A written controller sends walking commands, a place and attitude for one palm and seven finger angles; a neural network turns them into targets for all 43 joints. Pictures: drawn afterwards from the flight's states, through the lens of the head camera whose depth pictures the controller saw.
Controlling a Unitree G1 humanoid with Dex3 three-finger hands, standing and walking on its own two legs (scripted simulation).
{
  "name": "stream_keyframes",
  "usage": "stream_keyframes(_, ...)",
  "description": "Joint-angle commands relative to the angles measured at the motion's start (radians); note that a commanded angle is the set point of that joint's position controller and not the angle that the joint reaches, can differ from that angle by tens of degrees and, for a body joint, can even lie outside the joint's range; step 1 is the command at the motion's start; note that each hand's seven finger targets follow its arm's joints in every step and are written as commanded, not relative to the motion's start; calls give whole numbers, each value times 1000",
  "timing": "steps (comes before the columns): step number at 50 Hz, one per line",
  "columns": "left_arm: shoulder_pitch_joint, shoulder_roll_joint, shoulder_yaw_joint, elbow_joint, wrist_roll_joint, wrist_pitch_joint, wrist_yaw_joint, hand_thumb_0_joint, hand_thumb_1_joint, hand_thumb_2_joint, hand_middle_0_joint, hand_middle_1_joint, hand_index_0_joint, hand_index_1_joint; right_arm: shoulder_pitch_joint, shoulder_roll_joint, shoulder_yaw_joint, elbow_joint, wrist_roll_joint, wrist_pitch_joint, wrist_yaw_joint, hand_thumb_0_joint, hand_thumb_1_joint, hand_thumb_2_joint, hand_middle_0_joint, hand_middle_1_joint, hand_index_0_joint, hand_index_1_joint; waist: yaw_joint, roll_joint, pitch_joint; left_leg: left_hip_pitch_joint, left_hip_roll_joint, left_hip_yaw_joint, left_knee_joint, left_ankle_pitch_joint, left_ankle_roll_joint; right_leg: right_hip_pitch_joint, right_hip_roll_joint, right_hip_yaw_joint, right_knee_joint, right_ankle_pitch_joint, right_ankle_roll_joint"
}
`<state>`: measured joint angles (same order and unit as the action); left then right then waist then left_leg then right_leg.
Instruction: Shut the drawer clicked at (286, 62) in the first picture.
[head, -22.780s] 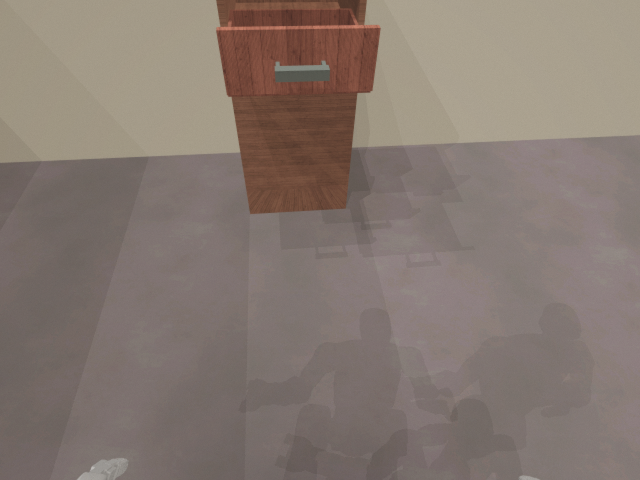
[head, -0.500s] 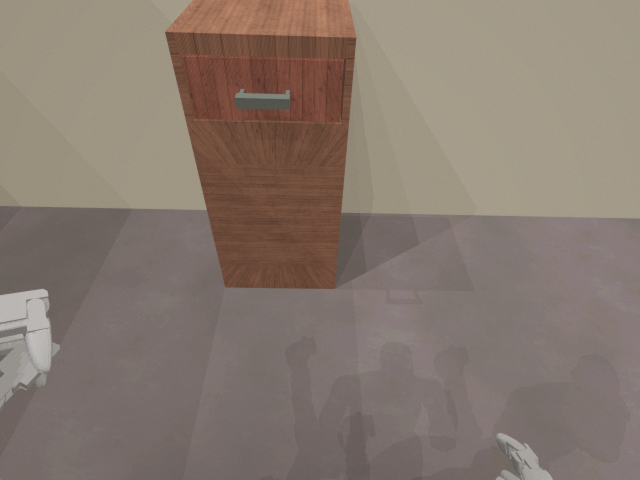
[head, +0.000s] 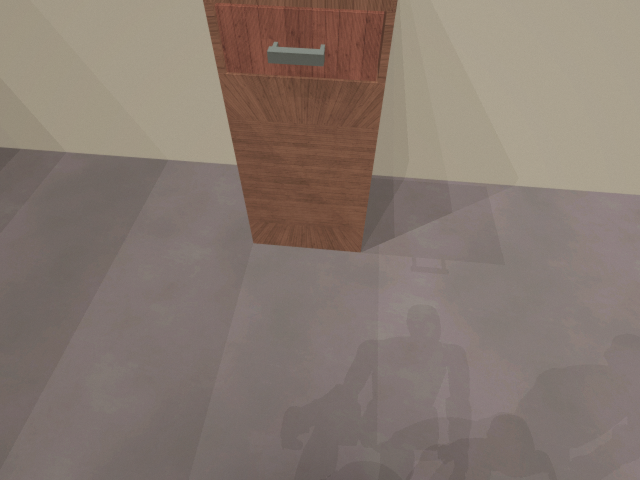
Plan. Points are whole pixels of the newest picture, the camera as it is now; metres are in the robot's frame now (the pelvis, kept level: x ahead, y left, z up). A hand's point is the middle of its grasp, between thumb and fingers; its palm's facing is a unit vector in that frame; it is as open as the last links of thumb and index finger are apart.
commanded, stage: let the arm hang, fingers relaxed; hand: left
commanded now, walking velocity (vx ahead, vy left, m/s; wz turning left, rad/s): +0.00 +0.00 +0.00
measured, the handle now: (297, 51) +0.99 +0.11 +0.04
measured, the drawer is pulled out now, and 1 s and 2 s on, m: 0.00 0.00 0.00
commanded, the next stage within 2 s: look to check the result in 0.58 s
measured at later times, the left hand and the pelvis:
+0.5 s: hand out of the picture +0.01 +0.15 -0.16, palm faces +0.03 -0.98 -0.21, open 7.3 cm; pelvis +0.00 -0.02 +0.01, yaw +0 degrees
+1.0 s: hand out of the picture +0.02 +0.15 -0.17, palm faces +0.03 -0.98 -0.21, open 7.3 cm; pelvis +0.01 -0.02 +0.01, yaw -1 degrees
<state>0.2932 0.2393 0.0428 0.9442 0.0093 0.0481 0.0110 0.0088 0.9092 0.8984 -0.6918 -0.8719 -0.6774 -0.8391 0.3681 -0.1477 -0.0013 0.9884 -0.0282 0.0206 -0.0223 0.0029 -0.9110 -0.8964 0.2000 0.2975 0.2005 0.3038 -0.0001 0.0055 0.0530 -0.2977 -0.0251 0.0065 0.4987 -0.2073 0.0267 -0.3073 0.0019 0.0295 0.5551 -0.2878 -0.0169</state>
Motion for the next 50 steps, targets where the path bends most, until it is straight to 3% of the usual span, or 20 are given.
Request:
stream_keyframes(1,2,83,-3,7,-6,-56,10,0,900,900,-320,-430,-320,-430,1,-115,-29,-26,16,-30,-6,0,-900,-900,200,300,200,300,-5,36,-57,35,85,-83,-133,3,14,107,-96,104,-196,83,-37)
stream_keyframes(2,14,89,-5,20,-5,-53,12,0,900,900,-280,-387,-280,-387,9,-98,-24,-13,12,-29,-2,0,-900,-900,200,300,200,300,-9,88,-42,76,80,-87,-149,1,12,64,-102,95,-183,53,-44)
stream_keyframes(4,3,73,-10,53,-3,-55,15,0,900,900,-200,-300,-200,-300,2,-110,-30,8,11,-20,-6,0,-900,-900,200,300,200,300,-11,-19,-35,77,100,-99,-143,-37,15,48,-72,81,-200,11,-37)
stream_keyframes(6,0,72,-13,74,-1,-57,19,0,900,900,-200,-300,-200,-300,11,-111,-33,26,13,-16,-4,0,-900,-900,200,300,200,300,-18,-73,-24,101,88,-79,-131,-19,12,34,-81,87,-227,-6,-40)
stream_keyframes(10,-10,48,-17,104,-2,-54,23,0,900,900,-200,-300,-200,-300,15,-88,-28,65,7,-6,-3,0,-900,-900,200,300,200,300,-27,-8,37,105,89,-75,-146,-59,6,-27,-77,94,-257,-91,-40)
stream_keyframes(12,-5,46,-15,117,0,-55,25,0,900,900,-200,-300,-200,-300,14,-82,-29,74,8,-5,-2,0,-900,-900,200,300,200,300,-24,-24,39,100,85,-63,-136,-53,3,-18,-81,99,-270,-98,-39)
stream_keyframes(18,-3,22,-12,144,-1,-59,26,0,900,900,-200,-300,-200,-300,10,-68,-25,97,7,-10,-8,0,-900,-900,200,300,200,300,-21,15,40,98,94,-66,-150,-31,0,6,-74,94,-261,-45,-38)
stream_keyframes(20,-2,17,-13,149,-1,-59,26,0,900,900,-200,-300,-200,-300,6,-68,-25,100,6,-9,-9,0,-900,-900,200,300,200,300,-21,6,63,94,91,-63,-150,-30,-1,-4,-74,95,-267,-49,-38)
stream_keyframes(27,0,12,-8,157,-2,-60,28,0,900,900,-200,-300,-200,-300,23,-63,-29,113,6,-7,-10,0,-900,-900,200,300,200,300,-23,-28,44,110,91,-55,-135,-25,-2,0,-75,103,-285,-77,-41)
stream_keyframes(36,10,6,-7,171,-4,-63,30,0,900,900,-200,-300,-200,-300,22,-62,-26,126,10,-19,-17,0,-900,-900,200,300,200,300,-14,30,14,117,109,-65,-150,50,-1,59,-67,87,-239,62,-41)
stream_keyframes(42,9,-1,-10,178,-4,-62,31,0,900,900,-200,-300,-200,-300,24,-59,-24,132,10,-19,-18,0,-900,-900,200,300,200,300,-15,-2,29,116,113,-65,-158,40,0,57,-68,78,-240,61,-38)
stream_keyframes(48,8,3,-9,180,-4,-65,31,0,900,900,-200,-300,-200,-300,15,-62,-25,135,11,-21,-19,0,-900,-900,200,300,200,300,-16,6,10,133,114,-62,-155,62,-1,72,-69,79,-236,93,-35)
stream_keyframes(50,3,1,-9,180,-3,-63,30,0,900,900,-200,-300,-200,-300,9,-65,-26,133,10,-19,-19,0,-900,-900,200,300,200,300,-17,18,37,121,113,-64,-162,35,-2,55,-66,84,-243,65,-35)
